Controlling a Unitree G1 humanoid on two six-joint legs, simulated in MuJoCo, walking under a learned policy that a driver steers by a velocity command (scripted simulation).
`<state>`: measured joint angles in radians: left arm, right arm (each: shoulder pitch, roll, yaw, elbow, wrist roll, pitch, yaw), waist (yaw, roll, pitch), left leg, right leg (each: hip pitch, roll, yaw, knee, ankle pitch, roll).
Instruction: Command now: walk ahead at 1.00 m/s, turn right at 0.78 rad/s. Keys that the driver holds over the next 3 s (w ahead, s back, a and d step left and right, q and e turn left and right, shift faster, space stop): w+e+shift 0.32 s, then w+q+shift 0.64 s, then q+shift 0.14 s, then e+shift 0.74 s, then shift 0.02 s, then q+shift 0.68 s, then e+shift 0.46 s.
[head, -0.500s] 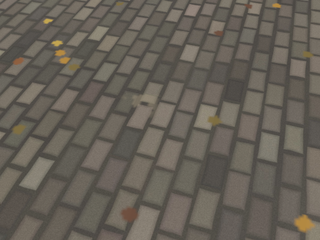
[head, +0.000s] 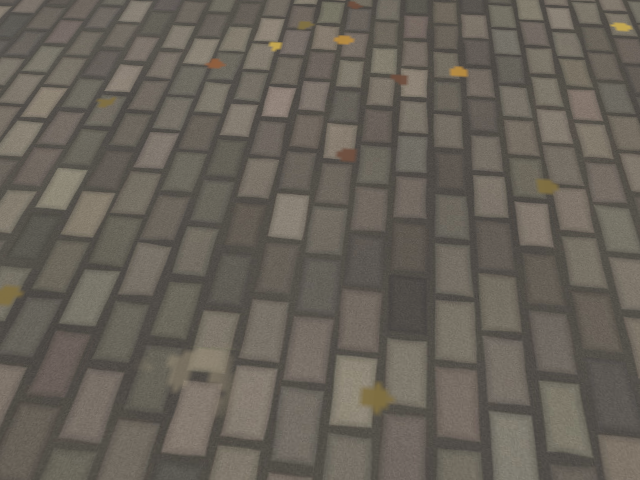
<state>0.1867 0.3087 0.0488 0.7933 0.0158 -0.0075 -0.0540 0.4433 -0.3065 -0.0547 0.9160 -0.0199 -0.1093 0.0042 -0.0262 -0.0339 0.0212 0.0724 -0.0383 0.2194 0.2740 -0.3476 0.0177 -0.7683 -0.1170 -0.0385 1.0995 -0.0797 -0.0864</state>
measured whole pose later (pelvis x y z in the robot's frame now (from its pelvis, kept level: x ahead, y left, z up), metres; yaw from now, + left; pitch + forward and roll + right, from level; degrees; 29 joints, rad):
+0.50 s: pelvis +0.46 -0.08 +0.00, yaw -21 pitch +1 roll +0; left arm 0.44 0.29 0.05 0.86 0.00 -0.10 -0.02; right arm 0.03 -0.26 0.02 0.64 -0.03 -0.06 0.03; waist 0.09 0.02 0.04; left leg -0.73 0.14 0.03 0.64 0.14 0.03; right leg 0.13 0.19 0.12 0.16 -0.27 -0.18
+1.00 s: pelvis +0.94 -0.17 +0.00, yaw +0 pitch +3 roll +0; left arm -0.07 0.25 -0.06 0.57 0.04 -0.08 -0.03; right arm 0.52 -0.29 -0.08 0.88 0.01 -0.06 0.02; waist -0.16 0.00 0.02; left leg 0.08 -0.14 -0.26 0.27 -0.36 0.13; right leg -0.65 -0.07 0.08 0.55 0.05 0.03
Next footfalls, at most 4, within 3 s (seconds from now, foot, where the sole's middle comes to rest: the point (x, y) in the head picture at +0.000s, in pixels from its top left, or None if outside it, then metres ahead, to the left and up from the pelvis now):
0.16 right None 0.36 -0.07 -0.77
0.64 left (367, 342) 0.82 -0.10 -0.77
1.06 right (442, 221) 1.21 -0.34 -0.77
1.40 left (340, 184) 1.37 -0.06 -0.77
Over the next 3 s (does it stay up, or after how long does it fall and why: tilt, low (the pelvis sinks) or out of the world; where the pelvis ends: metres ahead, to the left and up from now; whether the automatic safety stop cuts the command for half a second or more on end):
stays up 1.33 -0.22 -0.01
